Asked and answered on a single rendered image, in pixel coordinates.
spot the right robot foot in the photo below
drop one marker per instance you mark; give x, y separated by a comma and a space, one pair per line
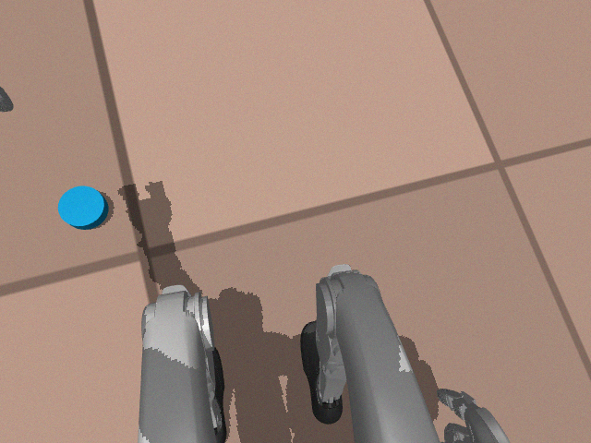
327, 413

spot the right robot hand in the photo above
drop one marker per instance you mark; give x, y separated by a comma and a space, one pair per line
481, 426

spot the tin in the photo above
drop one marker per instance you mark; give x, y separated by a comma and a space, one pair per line
83, 207

